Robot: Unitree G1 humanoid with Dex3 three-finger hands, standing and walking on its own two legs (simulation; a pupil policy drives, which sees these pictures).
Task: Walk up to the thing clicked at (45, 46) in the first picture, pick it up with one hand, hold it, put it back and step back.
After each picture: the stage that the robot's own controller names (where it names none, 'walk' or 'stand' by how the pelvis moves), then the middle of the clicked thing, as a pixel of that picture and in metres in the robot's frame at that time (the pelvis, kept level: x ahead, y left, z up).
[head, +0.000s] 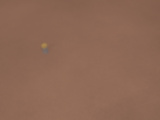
stand; (45, 48) +1.36 +0.45 -0.72
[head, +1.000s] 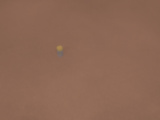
walk; (60, 51) +1.27 +0.22 -0.70
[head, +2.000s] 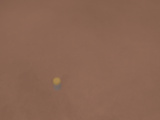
walk; (57, 84) +0.80 +0.20 -0.71
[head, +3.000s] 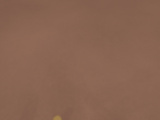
walk; out of the picture +0.50 +0.26 -0.69
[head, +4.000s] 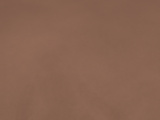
stand; out of the picture +0.39 +0.20 -0.71
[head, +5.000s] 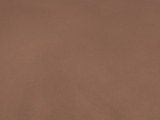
stand; out of the picture +0.35 +0.21 -0.72
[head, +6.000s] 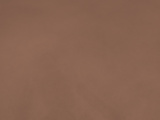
stand; out of the picture +0.37 +0.21 -0.73
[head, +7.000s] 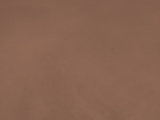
stand; out of the picture +0.37 +0.22 -0.73
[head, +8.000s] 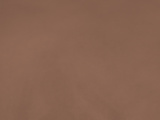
stand; out of the picture +0.36 +0.22 -0.73
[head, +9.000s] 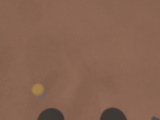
go down; (39, 91) +0.41 +0.23 -0.49
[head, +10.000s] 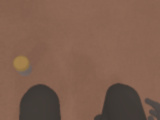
go down; (23, 66) +0.44 +0.26 -0.32
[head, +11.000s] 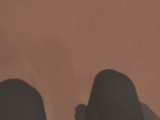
close in; out of the picture +0.42 +0.30 -0.24
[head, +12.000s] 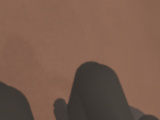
close; out of the picture +0.41 +0.32 -0.22
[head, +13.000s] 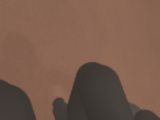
lift; out of the picture +0.40 +0.31 -0.22
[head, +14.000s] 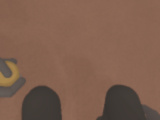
lift; (9, 77) +0.34 +0.26 -0.07
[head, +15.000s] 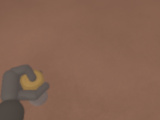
hold; (35, 88) +0.34 +0.17 +0.05
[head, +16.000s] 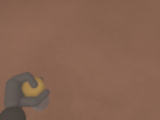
hold; (37, 94) +0.33 +0.18 +0.00
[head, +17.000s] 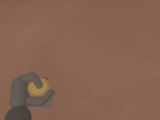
crouch; (41, 94) +0.33 +0.16 -0.01
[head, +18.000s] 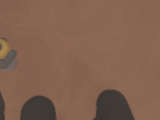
crouch; (3, 56) +0.44 +0.25 -0.09
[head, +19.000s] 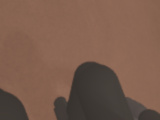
lower; out of the picture +0.41 +0.33 -0.22
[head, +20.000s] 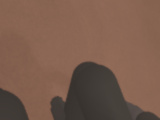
lower; out of the picture +0.42 +0.33 -0.22
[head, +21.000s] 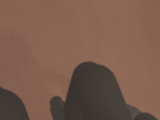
lower; out of the picture +0.42 +0.33 -0.23
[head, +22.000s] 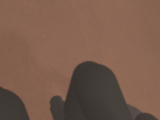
lower; out of the picture +0.42 +0.33 -0.23
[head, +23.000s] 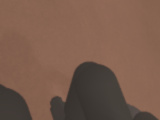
open; out of the picture +0.42 +0.31 -0.23
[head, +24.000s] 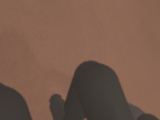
rise; out of the picture +0.42 +0.31 -0.23
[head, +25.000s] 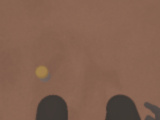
walk; (43, 74) +0.46 +0.23 -0.43
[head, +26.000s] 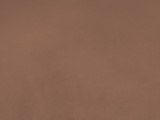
stand; out of the picture +0.39 +0.19 -0.66
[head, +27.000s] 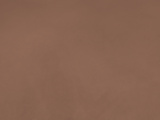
stand; out of the picture +0.39 +0.21 -0.67
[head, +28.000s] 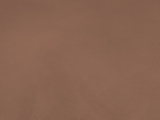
stand; out of the picture +0.40 +0.19 -0.71
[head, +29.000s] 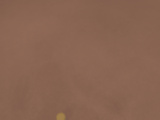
walk; (61, 119) +0.44 +0.16 -0.69
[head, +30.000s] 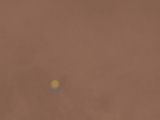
walk; (55, 86) +0.65 +0.20 -0.71
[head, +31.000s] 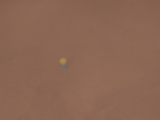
walk; (63, 64) +0.98 +0.26 -0.70
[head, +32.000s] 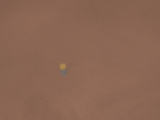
stand; (63, 69) +1.02 +0.22 -0.71
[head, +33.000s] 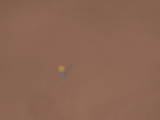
stand; (62, 71) +1.01 +0.23 -0.73
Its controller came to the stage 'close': yes
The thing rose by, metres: 0.71
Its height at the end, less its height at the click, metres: +0.00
